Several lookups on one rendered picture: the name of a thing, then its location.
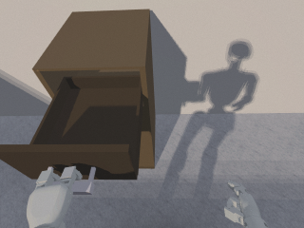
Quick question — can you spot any handle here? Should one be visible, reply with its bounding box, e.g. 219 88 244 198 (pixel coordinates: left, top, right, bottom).
47 166 96 195

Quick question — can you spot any right robot hand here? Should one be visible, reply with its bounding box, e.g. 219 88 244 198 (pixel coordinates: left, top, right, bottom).
224 180 261 225

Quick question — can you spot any left robot hand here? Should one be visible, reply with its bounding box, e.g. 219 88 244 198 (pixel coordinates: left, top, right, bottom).
27 166 83 228

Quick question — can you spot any robot right forearm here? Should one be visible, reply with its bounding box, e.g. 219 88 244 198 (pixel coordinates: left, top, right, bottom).
243 216 269 228

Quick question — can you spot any drawer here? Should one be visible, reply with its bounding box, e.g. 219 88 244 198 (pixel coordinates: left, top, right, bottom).
0 75 143 181

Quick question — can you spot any cabinet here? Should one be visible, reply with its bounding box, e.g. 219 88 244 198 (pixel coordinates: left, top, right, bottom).
32 9 156 169

